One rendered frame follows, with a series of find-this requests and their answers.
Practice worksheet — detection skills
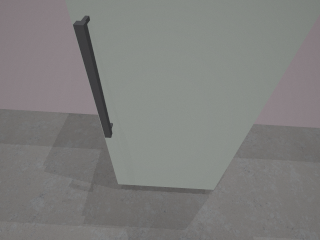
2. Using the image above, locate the handle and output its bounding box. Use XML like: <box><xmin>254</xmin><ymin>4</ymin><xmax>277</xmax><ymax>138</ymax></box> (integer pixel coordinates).
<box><xmin>73</xmin><ymin>15</ymin><xmax>113</xmax><ymax>138</ymax></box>

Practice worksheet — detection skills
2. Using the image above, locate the fridge door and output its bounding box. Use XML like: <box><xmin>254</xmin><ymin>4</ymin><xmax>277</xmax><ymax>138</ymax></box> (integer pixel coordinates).
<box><xmin>65</xmin><ymin>0</ymin><xmax>320</xmax><ymax>190</ymax></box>

